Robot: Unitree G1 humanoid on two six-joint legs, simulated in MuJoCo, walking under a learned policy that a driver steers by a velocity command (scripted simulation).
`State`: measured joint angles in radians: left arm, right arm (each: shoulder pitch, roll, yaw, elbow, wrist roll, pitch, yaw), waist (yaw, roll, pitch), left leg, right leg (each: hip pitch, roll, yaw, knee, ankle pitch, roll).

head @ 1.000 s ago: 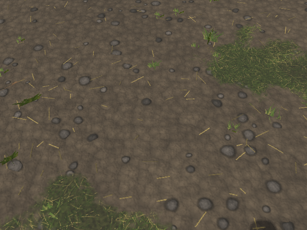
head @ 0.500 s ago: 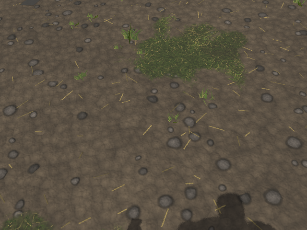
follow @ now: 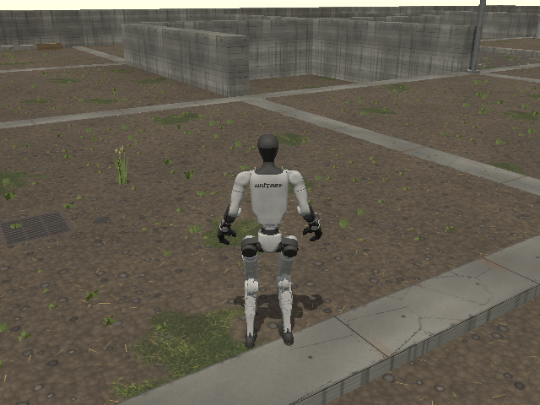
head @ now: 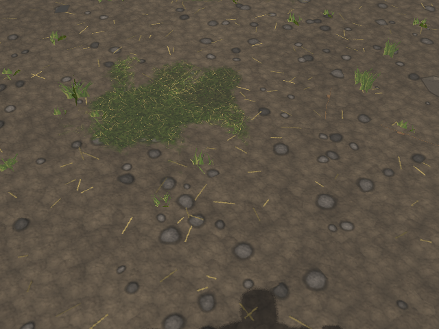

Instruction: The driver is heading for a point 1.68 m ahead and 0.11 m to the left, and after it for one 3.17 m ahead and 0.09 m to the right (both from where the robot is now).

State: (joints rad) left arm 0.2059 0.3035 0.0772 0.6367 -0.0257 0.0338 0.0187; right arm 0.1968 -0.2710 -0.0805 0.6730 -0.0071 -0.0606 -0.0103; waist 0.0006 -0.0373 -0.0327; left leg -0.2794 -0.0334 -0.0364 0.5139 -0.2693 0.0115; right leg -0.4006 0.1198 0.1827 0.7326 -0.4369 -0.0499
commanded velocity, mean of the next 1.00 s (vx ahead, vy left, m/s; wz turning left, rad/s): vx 0.45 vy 0.00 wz -0.12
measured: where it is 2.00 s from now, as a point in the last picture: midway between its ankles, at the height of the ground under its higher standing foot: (263, 205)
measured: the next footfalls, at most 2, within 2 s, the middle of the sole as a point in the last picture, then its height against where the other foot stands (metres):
right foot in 0.36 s outside the picture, level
left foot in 0.90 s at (220, 302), level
